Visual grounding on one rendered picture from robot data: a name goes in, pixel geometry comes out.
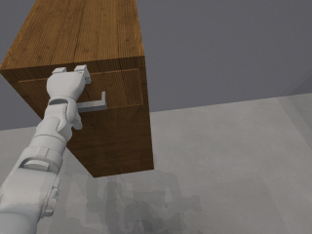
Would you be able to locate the robot left hand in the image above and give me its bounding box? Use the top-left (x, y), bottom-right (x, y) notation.
top-left (46, 64), bottom-right (92, 130)

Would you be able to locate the drawer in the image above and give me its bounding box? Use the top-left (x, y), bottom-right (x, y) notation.
top-left (19, 68), bottom-right (142, 113)

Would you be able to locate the left robot upper arm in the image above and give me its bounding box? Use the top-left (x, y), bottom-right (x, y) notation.
top-left (0, 168), bottom-right (61, 234)

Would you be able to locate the handle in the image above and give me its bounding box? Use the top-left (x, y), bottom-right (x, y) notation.
top-left (76, 91), bottom-right (107, 113)

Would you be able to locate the left robot forearm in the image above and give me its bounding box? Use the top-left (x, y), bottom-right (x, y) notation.
top-left (0, 96), bottom-right (77, 204)

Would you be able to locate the cabinet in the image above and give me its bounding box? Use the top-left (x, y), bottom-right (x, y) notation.
top-left (0, 0), bottom-right (154, 178)

